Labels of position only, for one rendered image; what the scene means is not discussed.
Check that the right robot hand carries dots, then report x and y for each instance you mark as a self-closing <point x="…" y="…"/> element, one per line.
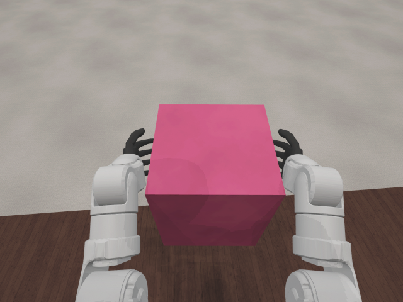
<point x="290" y="149"/>

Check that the left robot hand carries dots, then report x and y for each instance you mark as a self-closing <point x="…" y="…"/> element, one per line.
<point x="132" y="147"/>

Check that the robot right upper arm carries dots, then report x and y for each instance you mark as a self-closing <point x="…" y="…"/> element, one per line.
<point x="320" y="286"/>

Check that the left robot forearm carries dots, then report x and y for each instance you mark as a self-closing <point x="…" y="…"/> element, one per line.
<point x="114" y="203"/>

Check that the carton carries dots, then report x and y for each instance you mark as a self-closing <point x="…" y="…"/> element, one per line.
<point x="214" y="178"/>

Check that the right robot forearm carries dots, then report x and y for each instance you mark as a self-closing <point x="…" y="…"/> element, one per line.
<point x="319" y="207"/>

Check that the robot left upper arm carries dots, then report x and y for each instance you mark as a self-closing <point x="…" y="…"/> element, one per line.
<point x="127" y="285"/>

